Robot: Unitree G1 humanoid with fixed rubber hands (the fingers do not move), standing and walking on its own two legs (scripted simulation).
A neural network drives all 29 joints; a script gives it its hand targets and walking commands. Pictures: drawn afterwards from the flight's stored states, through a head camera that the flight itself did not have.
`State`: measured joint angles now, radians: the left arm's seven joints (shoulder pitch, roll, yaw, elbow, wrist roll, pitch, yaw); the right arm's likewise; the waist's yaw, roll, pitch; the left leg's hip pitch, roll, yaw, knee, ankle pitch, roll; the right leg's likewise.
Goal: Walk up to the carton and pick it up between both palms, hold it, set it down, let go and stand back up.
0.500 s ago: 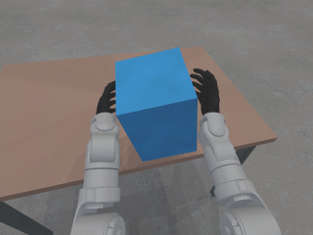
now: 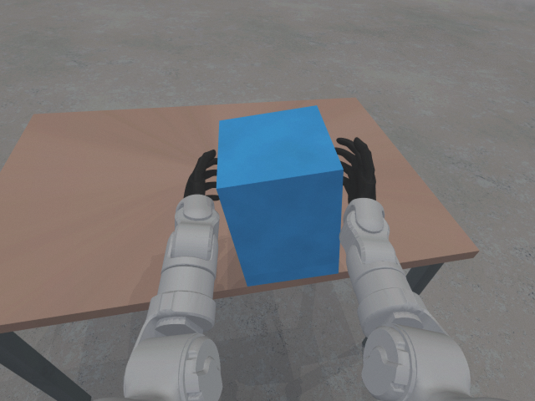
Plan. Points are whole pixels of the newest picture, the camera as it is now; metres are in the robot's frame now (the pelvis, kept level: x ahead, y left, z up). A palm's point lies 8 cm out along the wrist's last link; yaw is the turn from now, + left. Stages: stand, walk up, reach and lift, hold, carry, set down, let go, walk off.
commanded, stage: set down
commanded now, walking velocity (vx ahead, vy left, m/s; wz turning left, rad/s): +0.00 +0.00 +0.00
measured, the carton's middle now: (280, 199) +0.42 -0.02 +0.08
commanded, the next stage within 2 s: none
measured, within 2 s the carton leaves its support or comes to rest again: rests again in 1.94 s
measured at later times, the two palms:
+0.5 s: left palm (206, 200) +0.41 +0.11 +0.09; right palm (357, 195) +0.40 -0.14 +0.11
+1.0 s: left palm (209, 204) +0.41 +0.10 +0.08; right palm (358, 204) +0.40 -0.15 +0.09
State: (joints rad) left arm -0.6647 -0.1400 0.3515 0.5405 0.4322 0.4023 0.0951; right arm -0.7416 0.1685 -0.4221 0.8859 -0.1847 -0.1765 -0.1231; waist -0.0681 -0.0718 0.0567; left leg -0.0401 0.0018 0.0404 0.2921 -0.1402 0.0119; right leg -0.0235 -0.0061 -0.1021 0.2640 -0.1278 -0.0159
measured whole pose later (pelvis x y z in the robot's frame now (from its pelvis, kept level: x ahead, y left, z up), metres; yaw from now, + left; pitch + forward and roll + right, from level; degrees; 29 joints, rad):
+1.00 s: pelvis +0.02 +0.00 +0.00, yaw -2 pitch +0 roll +0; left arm -0.70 -0.18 0.49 0.71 0.45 0.22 0.14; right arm -0.76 0.16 -0.57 0.96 -0.33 -0.15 -0.06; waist -0.05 -0.05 0.01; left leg -0.15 0.01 0.07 0.31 -0.16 0.01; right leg -0.15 0.00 -0.07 0.28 -0.14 -0.01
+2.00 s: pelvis +0.02 +0.00 +0.00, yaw -3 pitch +1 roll +0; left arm -0.70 -0.22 0.58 0.73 0.51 0.08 0.11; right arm -0.73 0.21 -0.66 0.88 -0.46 -0.18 0.00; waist -0.04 -0.05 0.03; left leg -0.17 0.02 0.09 0.31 -0.16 0.01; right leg -0.17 0.01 -0.06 0.29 -0.14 -0.02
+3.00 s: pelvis +0.02 +0.00 +0.00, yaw -4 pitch +2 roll +0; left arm -0.70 -0.18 0.51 0.75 0.47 0.03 0.10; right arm -0.71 0.13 -0.55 0.91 -0.40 -0.15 0.01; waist -0.02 -0.06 0.05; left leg -0.20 0.02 0.10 0.34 -0.18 0.01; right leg -0.21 0.01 -0.05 0.33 -0.16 -0.02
